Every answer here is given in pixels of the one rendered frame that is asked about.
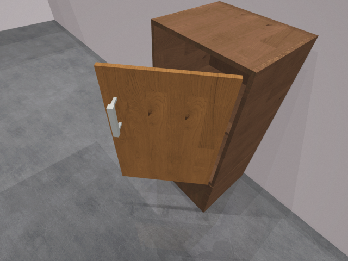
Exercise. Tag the cupboard door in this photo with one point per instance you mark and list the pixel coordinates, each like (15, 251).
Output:
(173, 121)

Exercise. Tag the handle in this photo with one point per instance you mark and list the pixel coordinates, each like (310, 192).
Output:
(115, 126)

